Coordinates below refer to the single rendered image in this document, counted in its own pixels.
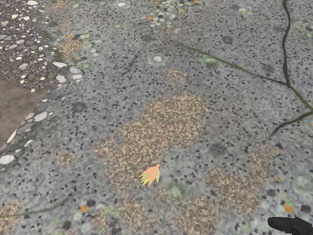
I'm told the robot right hand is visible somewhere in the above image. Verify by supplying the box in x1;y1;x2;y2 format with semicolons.
267;216;313;235

